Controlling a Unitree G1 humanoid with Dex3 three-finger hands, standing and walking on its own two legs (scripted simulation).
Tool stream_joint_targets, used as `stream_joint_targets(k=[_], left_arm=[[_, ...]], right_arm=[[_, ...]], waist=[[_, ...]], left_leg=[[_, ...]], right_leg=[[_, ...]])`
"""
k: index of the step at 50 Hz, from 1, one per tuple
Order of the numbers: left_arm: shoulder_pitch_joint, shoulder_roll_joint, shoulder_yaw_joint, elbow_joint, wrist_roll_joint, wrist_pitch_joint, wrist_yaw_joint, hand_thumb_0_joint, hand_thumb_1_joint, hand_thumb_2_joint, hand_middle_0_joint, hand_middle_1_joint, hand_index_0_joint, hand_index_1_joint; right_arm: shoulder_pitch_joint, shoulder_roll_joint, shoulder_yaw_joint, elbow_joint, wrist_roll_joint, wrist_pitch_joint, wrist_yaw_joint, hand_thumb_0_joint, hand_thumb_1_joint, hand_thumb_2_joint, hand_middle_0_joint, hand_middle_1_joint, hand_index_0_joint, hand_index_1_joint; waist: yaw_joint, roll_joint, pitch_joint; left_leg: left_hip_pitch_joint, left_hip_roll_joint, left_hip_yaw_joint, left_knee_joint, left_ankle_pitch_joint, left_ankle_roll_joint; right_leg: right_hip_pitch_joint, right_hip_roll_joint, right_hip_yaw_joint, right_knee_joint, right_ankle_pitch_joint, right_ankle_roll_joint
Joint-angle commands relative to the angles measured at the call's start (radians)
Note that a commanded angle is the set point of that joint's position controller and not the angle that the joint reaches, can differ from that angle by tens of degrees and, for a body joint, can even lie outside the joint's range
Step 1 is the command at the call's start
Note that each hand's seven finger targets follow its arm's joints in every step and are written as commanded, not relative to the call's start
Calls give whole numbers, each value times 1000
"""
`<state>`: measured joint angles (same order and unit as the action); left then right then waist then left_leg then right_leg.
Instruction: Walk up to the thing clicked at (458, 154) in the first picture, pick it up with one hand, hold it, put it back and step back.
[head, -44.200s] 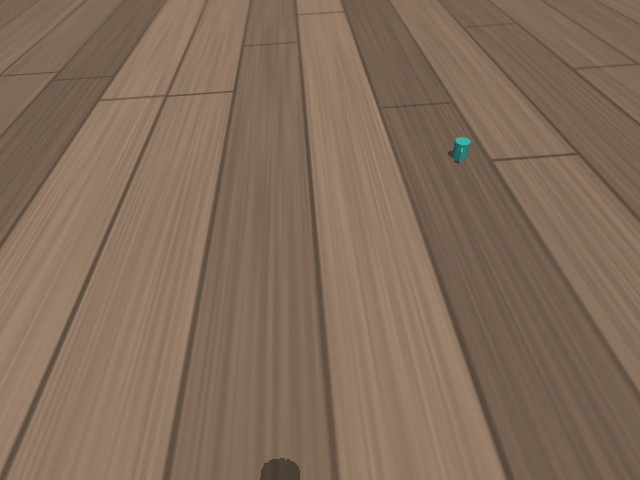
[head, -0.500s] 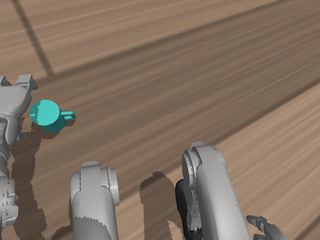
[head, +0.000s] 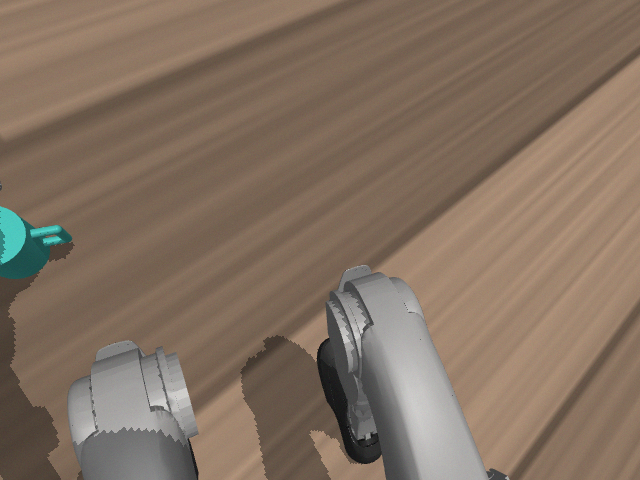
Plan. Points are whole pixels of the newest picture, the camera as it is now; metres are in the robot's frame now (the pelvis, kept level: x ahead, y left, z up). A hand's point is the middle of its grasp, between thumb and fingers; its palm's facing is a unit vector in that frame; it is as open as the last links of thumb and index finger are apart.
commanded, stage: rest palm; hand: left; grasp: from above
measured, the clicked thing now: (19, 241) +0.48 +0.28 -0.27
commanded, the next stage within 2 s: close in 0.70 s
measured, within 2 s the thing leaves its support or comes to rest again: neither
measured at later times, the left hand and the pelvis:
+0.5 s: hand out of the picture +0.48 +0.31 -0.22, palm faces -0.43 -0.11 -0.90, open 13.6 cm; pelvis +0.01 +0.01 -0.01, yaw -2 degrees
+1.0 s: hand out of the picture +0.47 +0.29 -0.23, palm faces -0.44 -0.10 -0.89, open 12.8 cm; pelvis +0.00 +0.01 -0.02, yaw -3 degrees
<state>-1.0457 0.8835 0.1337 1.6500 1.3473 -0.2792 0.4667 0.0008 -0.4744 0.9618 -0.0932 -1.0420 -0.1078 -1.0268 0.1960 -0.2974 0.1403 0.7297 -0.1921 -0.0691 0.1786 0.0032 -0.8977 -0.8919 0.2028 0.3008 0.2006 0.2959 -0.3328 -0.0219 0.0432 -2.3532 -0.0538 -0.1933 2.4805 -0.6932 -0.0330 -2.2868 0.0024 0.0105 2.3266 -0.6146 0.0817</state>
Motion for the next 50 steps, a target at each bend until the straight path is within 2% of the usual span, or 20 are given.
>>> stream_joint_targets(k=[1, 5, 9, 13, 15, 17, 20, 22, 23, 26, 33, 35, 36, 37, 38, 39, 41, 43, 44, 50], left_arm=[[-319, 272, 23, -126, -2, -30, 83, 0, -499, 968, -67, -1037, -79, -1022], [-283, 282, 39, -129, 5, -23, 116, 0, -494, 1012, -78, -1036, -82, -1031], [-269, 251, 26, -77, 20, 7, 122, 0, -465, 1021, -86, -1057, -94, -1048], [-265, 269, 41, -102, 10, 33, 132, 0, -474, 1005, -81, -1053, -89, -1043], [-249, 236, 22, -77, 9, 45, 130, 0, -478, 976, -73, -1044, -85, -1029], [-269, 251, 35, -113, 4, 47, 131, 0, -464, 955, -73, -1049, -91, -1028], [-291, 236, 28, -102, -11, 48, 122, 0, -454, 983, -94, -1048, -105, -1035], [-277, 258, 44, -125, -14, 43, 123, 0, -460, 993, -97, -1058, -107, -1047], [-270, 274, 60, -108, -13, 43, 124, 0, -438, 987, -105, -1065, -118, -1050], [-259, 224, 31, -89, -12, 37, 113, 0, -460, 973, -88, -1061, -102, -1045], [-267, 272, 63, -65, -4, 8, 119, 0, -437, 1019, -121, -1068, -126, -1062], [-292, 226, 21, -63, 3, -2, 117, 0, -432, 983, -108, -1069, -121, -1055], [-306, 230, 6, -67, 7, -6, 119, 0, -437, 971, -103, -1072, -118, -1055], [-294, 263, 34, -56, 5, -10, 126, 0, -441, 968, -97, -1070, -112, -1053], [-291, 269, 26, -52, 11, -10, 127, 0, -447, 989, -104, -1069, -114, -1057], [-276, 302, 48, -58, 9, -17, 137, 0, -432, 1003, -114, -1073, -124, -1062], [-275, 275, 30, -24, 20, -16, 146, 0, -346, 940, -144, -1069, -172, -1039], [-268, 310, 40, -26, 32, -15, 166, 0, -321, 922, -167, -1066, -194, -1037], [-281, 284, 24, -1, 33, -10, 169, 0, -301, 911, -176, -1060, -205, -1029], [-279, 318, 32, -3, 34, 14, 207, 0, -288, 832, -176, -1022, -213, -983]], right_arm=[[192, -293, -87, -1, -21, -30, -6, 0, -896, -896, 200, 300, 200, 300], [187, -305, -87, 4, -25, -42, 2, 0, -894, -897, 200, 300, 200, 300], [184, -305, -83, 8, -38, -53, 22, 0, -892, -896, 200, 300, 200, 300], [173, -317, -83, 6, -36, -61, 36, 0, -894, -898, 200, 300, 200, 300], [165, -317, -84, 5, -39, -67, 47, 0, -894, -898, 200, 300, 200, 300], [169, -320, -86, 1, -38, -73, 56, 0, -894, -898, 200, 300, 200, 300], [173, -323, -84, 5, -41, -84, 69, 0, -897, -900, 200, 300, 200, 300], [164, -326, -88, -1, -36, -84, 71, 0, -899, -901, 200, 300, 200, 300], [158, -331, -91, -14, -38, -86, 73, 0, -898, -901, 200, 300, 200, 300], [159, -330, -90, -11, -45, -85, 80, 0, -899, -901, 200, 300, 200, 300], [154, -340, -85, -13, -47, -76, 86, 0, -900, -903, 200, 300, 200, 300], [146, -341, -78, -25, -55, -83, 90, 0, -899, -902, 200, 300, 200, 300], [136, -336, -70, -19, -51, -89, 90, 0, -900, -902, 200, 300, 200, 300], [137, -345, -71, -21, -56, -89, 89, 0, -898, -902, 200, 300, 200, 300], [142, -348, -68, -17, -52, -91, 87, 0, -900, -903, 200, 300, 200, 300], [138, -353, -71, -17, -49, -90, 85, 0, -899, -902, 200, 300, 200, 300], [135, -355, -62, -24, -64, -95, 88, 0, -891, -898, 200, 300, 200, 300], [124, -353, -59, -18, -60, -97, 87, 0, -892, -898, 200, 300, 200, 300], [127, -352, -54, -21, -64, -103, 90, 0, -891, -898, 200, 300, 200, 300], [110, -362, -44, -21, -65, -115, 89, 0, -891, -898, 200, 300, 200, 300]], waist=[[-41, 351, -657], [-22, 393, -676], [-42, 407, -654], [-24, 448, -649], [-38, 435, -643], [-38, 446, -661], [-60, 429, -617], [-36, 452, -658], [-45, 430, -647], [-65, 424, -630], [-64, 428, -605], [-92, 405, -586], [-91, 410, -571], [-88, 394, -579], [-86, 402, -570], [-65, 412, -589], [-86, 396, -561], [-67, 418, -576], [-82, 417, -565], [-67, 417, -565]], left_leg=[[487, 13, 146, -246, 90, 59], [533, 18, 123, -265, 131, 45], [544, 21, 122, -241, 178, 40], [550, 22, 112, -253, 225, 34], [568, 26, 103, -245, 242, 30], [575, 23, 108, -241, 262, 34], [546, 26, 104, -231, 242, 36], [572, 24, 101, -243, 254, 33], [558, 26, 101, -233, 241, 36], [555, 24, 100, -231, 238, 36], [555, 30, 77, -240, 207, 30], [544, 29, 88, -221, 206, 34], [517, 27, 95, -210, 190, 42], [524, 28, 91, -215, 191, 42], [529, 28, 94, -211, 184, 40], [531, 29, 89, -224, 186, 39], [533, 31, 85, -218, 181, 35], [539, 31, 87, -222, 172, 36], [533, 32, 88, -215, 172, 36], [495, 31, 85, -228, 144, 38]], right_leg=[[328, 19, -178, -192, 106, -88], [299, 23, -205, -162, 132, -93], [293, 27, -213, -137, 182, -92], [300, 25, -215, -124, 221, -94], [284, 28, -222, -111, 234, -94], [314, 29, -219, -115, 252, -92], [303, 24, -219, -117, 238, -89], [321, 26, -219, -117, 239, -91], [327, 28, -220, -118, 237, -91], [325, 28, -225, -119, 235, -82], [295, 27, -233, -110, 200, -88], [312, 27, -231, -120, 210, -77], [317, 32, -227, -126, 204, -78], [322, 31, -231, -129, 203, -77], [315, 32, -229, -127, 197, -78], [323, 35, -231, -129, 191, -82], [301, 30, -239, -119, 186, -77], [310, 38, -239, -118, 181, -82], [305, 38, -240, -112, 183, -80], [313, 45, -238, -120, 168, -87]])
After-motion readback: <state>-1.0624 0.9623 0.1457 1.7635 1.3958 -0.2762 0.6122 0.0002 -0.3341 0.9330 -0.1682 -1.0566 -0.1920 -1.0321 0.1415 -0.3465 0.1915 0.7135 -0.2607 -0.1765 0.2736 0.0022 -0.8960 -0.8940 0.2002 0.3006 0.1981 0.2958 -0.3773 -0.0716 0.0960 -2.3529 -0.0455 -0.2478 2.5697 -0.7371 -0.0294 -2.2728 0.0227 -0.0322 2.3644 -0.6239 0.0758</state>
